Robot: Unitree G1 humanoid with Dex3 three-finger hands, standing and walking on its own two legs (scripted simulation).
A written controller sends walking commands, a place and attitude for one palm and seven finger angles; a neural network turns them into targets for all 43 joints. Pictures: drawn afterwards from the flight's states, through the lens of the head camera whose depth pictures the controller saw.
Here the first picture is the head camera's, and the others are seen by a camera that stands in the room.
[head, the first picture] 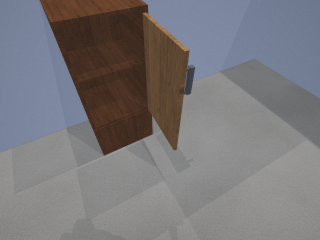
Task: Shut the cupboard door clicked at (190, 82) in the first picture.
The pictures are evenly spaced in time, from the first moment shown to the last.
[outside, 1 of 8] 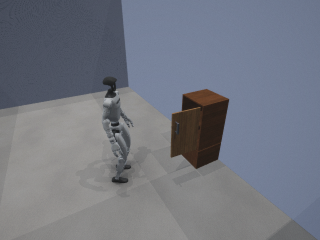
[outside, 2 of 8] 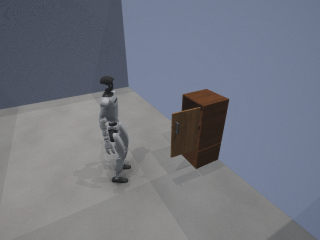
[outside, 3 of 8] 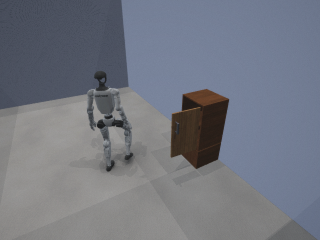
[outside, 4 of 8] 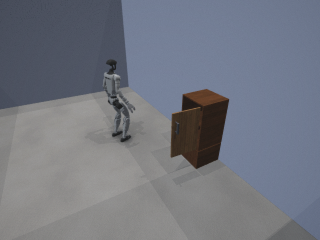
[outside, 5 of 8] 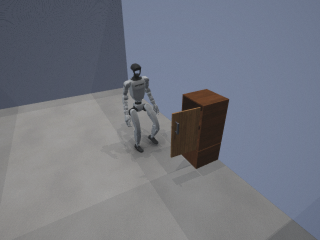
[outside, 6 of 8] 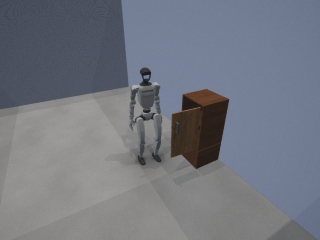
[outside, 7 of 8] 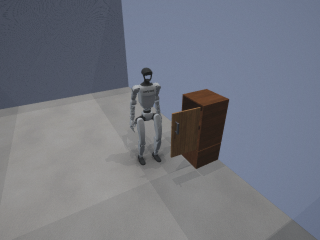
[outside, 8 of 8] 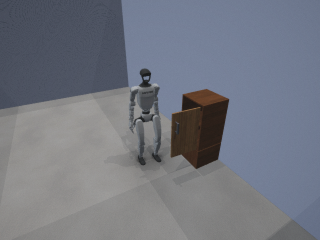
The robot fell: no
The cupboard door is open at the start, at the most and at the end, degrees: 86 86 86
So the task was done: no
